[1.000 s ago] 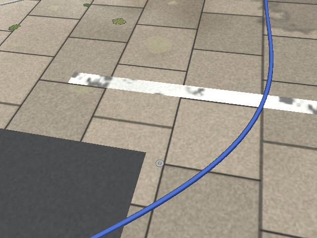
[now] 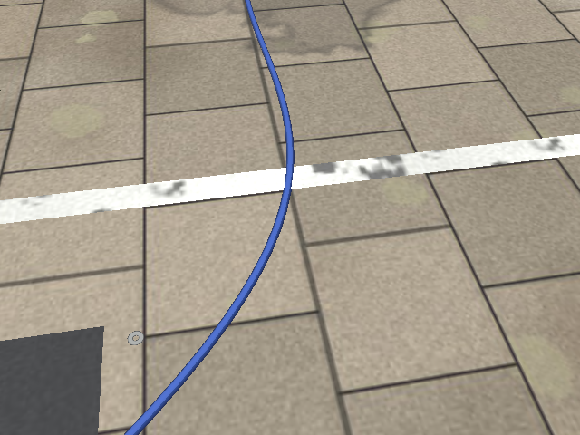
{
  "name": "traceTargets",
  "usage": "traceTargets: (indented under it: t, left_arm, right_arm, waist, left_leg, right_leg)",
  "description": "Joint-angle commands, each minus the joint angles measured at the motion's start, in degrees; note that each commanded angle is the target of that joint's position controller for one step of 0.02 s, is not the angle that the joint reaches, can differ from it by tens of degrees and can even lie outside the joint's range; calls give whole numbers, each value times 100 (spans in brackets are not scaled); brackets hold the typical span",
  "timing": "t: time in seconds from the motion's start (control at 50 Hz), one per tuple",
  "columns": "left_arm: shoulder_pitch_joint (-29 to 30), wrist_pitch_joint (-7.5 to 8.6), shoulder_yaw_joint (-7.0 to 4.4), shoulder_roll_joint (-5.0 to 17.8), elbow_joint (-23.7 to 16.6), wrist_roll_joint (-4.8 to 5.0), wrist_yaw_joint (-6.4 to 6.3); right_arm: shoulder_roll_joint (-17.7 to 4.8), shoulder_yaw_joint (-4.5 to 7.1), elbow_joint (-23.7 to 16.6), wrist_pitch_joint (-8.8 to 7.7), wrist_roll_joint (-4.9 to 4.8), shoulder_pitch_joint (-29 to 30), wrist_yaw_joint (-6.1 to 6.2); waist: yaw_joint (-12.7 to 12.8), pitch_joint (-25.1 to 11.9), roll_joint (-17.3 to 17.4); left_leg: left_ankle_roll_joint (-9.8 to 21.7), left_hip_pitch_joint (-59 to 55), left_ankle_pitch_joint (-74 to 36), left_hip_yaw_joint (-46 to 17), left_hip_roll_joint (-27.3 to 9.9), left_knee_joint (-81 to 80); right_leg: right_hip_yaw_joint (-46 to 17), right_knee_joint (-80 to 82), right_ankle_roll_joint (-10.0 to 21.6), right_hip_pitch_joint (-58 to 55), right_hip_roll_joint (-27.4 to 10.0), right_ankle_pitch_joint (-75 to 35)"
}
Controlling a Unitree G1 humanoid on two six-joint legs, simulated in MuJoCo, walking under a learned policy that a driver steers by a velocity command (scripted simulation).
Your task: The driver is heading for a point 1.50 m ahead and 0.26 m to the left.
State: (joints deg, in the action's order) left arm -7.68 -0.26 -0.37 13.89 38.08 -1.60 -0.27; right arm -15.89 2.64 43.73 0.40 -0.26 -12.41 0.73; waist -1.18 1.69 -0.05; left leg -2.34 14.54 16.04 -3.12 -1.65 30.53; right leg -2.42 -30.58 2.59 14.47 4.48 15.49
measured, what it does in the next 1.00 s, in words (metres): walks ahead: left foot, then right foot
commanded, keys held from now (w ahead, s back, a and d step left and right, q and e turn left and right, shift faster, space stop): q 0.04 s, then w+q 0.14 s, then q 0.40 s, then e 0.42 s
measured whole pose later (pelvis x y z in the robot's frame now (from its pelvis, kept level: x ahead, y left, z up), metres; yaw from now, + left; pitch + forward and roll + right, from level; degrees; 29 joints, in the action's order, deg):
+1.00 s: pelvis +0.12 +0.09 -0.01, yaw +14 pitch +0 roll +1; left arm -12.3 -0.9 -2.7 16.6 38.9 0.3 -1.0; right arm -15.3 2.4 38.6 0.8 1.2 -8.1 1.5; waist 0.6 2.1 0.8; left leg 1.8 17.8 16.6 1.7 2.2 34.1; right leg -4.6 -35.7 -1.3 18.7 -0.5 17.5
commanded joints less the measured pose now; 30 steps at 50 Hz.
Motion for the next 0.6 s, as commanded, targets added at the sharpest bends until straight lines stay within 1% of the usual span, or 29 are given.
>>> traceTargets:
  t: [0.02,0.04,0.06,0.08,0.1,0.12,0.14,0.16,0.18,0.2,0.22,0.24,0.26,0.28,0.3,0.32,0.34,0.38,0.4,0.42,0.44,0.46,0.48,0.5,0.52,0.54,0.56,0.58,0.6]
  left_arm:
    - [-128,77,-346,940,-352,-7,-114]
    - [-70,33,-357,851,-379,23,-158]
    - [-136,-19,-354,759,-404,25,-171]
    - [-165,-34,-361,701,-453,33,-155]
    - [-193,-8,-384,690,-473,61,-124]
    - [-290,49,-411,719,-469,97,-91]
    - [-618,126,-455,823,-407,126,-71]
    - [-1136,207,-547,1135,-255,148,-44]
    - [-1235,299,-629,1404,-156,110,-21]
    - [-1147,369,-563,1197,-170,72,-61]
    - [-887,400,-514,1030,-211,113,-101]
    - [-646,393,-493,949,-261,160,-120]
    - [-486,356,-507,1003,-259,165,-129]
    - [-449,313,-540,1093,-240,140,-142]
    - [-435,258,-564,1150,-208,141,-156]
    - [-454,200,-587,1213,-176,160,-169]
    - [-500,145,-610,1291,-139,189,-176]
    - [-630,77,-653,1452,-54,257,-170]
    - [-603,74,-658,1479,-39,306,-162]
    - [-498,92,-648,1458,-47,366,-155]
    - [-561,143,-603,1298,-22,385,-139]
    - [-787,213,-525,1075,3,257,-102]
    - [-914,234,-323,492,-285,-155,-64]
    - [-940,242,-393,946,-259,25,-53]
    - [-563,190,-478,1229,-266,219,-71]
    - [-409,153,-482,1236,-287,212,-119]
    - [-381,107,-493,1213,-200,139,-196]
    - [-401,68,-510,1249,-204,98,-228]
    - [-551,40,-502,1208,-97,93,-215]
  right_arm:
    - [-1097,281,-520,-115,-51,379,-4]
    - [-1000,250,-544,-121,-18,418,3]
    - [-909,221,-560,-125,-21,366,8]
    - [-880,224,-552,-120,-48,257,21]
    - [-845,218,-576,-113,-66,166,31]
    - [-808,206,-654,-115,-78,233,37]
    - [-733,186,-801,-137,-103,480,53]
    - [-560,147,-996,-176,-144,753,57]
    - [-563,139,-1200,-207,-140,999,47]
    - [-730,210,-1200,-213,-110,937,47]
    - [-738,236,-1134,-198,-108,685,21]
    - [-709,237,-1087,-174,-98,531,-9]
    - [-641,214,-1105,-149,-87,564,-47]
    - [-562,184,-1144,-124,-72,635,-87]
    - [-456,139,-1188,-101,-81,687,-142]
    - [-344,87,-1240,-84,-101,749,-203]
    - [-303,63,-1284,-68,-124,786,-257]
    - [-443,113,-1361,-29,-142,767,-333]
    - [-538,162,-1376,-8,-133,679,-353]
    - [-632,230,-1324,6,-108,424,-354]
    - [-852,358,-1193,14,-76,-20,-308]
    - [-1212,505,-1117,27,-59,-555,-202]
    - [-1943,604,-1307,35,0,-616,-59]
    - [-1767,526,-1488,-55,149,-523,-142]
    - [-1450,443,-1466,-132,113,-256,-198]
    - [-1242,389,-1400,-161,-6,5,-188]
    - [-1119,348,-1420,-142,-63,211,-156]
    - [-1112,333,-1441,-112,-53,426,-127]
    - [-1044,296,-1464,-99,22,592,-95]
  waist:
    - [312,-264,918]
    - [314,-304,1017]
    - [328,-409,1084]
    - [318,-399,1043]
    - [311,-266,831]
    - [379,-40,534]
    - [570,109,173]
    - [728,96,-456]
    - [724,283,-893]
    - [575,389,-489]
    - [366,378,-363]
    - [276,285,-386]
    - [271,235,-460]
    - [311,126,-497]
    - [337,25,-513]
    - [377,-70,-548]
    - [415,-163,-609]
    - [407,-336,-741]
    - [325,-417,-772]
    - [127,-544,-727]
    - [-76,-783,-537]
    - [-317,-1020,30]
    - [29,-1254,1746]
    - [-224,-2151,1248]
    - [-228,-1561,690]
    - [-82,-1024,549]
    - [25,-833,349]
    - [176,-707,430]
    - [285,-778,519]
  left_leg:
    - [734,223,-1411,-1149,-661,-743]
    - [787,294,-1341,-1353,-749,-812]
    - [827,316,-680,-1435,-696,-833]
    - [877,410,358,-1506,-617,-838]
    - [881,647,1511,-1495,-497,-808]
    - [792,1111,2232,-1337,-303,-620]
    - [611,1866,2240,-963,-5,-58]
    - [421,2636,1651,-426,302,1078]
    - [354,3279,1507,-271,109,2285]
    - [320,3464,1461,-521,-65,3035]
    - [251,3447,1260,-583,-169,3309]
    - [154,3309,1071,-484,-275,3262]
    - [45,3056,856,-264,-325,3025]
    - [-57,2693,612,-5,-315,2778]
    - [-115,2320,378,178,-287,2425]
    - [-125,1963,179,325,-240,2005]
    - [-109,1640,-9,458,-159,1620]
    - [-1,1185,-218,611,-6,1076]
    - [102,955,-316,661,68,780]
    - [244,491,-640,754,210,300]
    - [433,-329,-1050,762,419,-124]
    - [710,-1449,-2209,186,145,-418]
    - [1571,-2481,-4764,-2223,-1563,-195]
    - [2493,-2362,-3444,-3573,-2195,-819]
    - [2333,-1953,-2646,-2978,-1900,-994]
    - [2011,-1455,-2114,-2462,-1548,-1036]
    - [1758,-1044,-1828,-2173,-1285,-1060]
    - [1650,-532,-1843,-1938,-1086,-1123]
    - [1617,-255,-2111,-1666,-993,-1149]
  right_leg:
    - [51,-49,-119,-246,-245,-102]
    - [130,-202,-133,-277,-244,-136]
    - [194,-220,-111,-302,-195,327]
    - [225,-222,-52,-242,-169,934]
    - [112,-87,62,-171,-254,1455]
    - [-156,255,218,-279,-468,1853]
    - [-763,767,456,-765,-884,2278]
    - [-2071,1566,867,-1378,-1762,2838]
    - [-3246,2089,1365,-1480,-2707,2840]
    - [-3253,2024,1576,-1320,-2865,2018]
    - [-2712,1876,1501,-1316,-2735,991]
    - [-1980,1803,1307,-1368,-2478,-140]
    - [-1285,1750,1125,-1284,-2247,-1303]
    - [-696,1680,1003,-1140,-2018,-2103]
    - [-235,1576,909,-1014,-1834,-2520]
    - [99,1472,835,-910,-1724,-2702]
    - [301,1374,783,-855,-1691,-2808]
    - [414,1084,678,-891,-1824,-2857]
    - [451,844,597,-903,-1898,-2913]
    - [595,412,454,-816,-1861,-3072]
    - [864,-381,227,-536,-1632,-3094]
    - [1096,-1576,-175,348,-1309,-2077]
    - [1056,-3599,-643,2131,-607,2470]
    - [-169,-4445,-696,2397,-309,2547]
    - [-273,-4604,-646,2640,-519,2063]
    - [-233,-4302,-585,2726,-662,1591]
    - [-293,-3991,-584,2572,-797,1228]
    - [-317,-3679,-599,2206,-807,977]
    - [-199,-3653,-639,1844,-745,762]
